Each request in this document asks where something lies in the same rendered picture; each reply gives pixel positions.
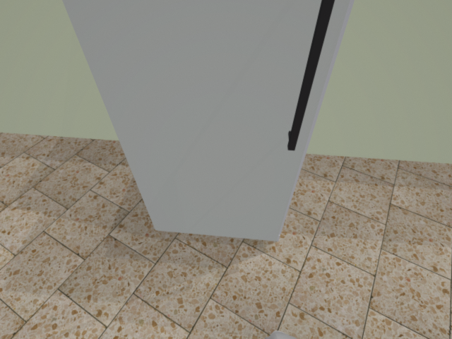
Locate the fridge door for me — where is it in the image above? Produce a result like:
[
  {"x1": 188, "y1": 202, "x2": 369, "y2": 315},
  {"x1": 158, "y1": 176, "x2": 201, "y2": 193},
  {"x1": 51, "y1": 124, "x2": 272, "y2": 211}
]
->
[{"x1": 62, "y1": 0, "x2": 350, "y2": 241}]

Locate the handle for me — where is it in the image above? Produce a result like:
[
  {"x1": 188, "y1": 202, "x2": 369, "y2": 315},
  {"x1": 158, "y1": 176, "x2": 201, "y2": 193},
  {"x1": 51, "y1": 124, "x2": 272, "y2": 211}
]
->
[{"x1": 287, "y1": 0, "x2": 335, "y2": 150}]

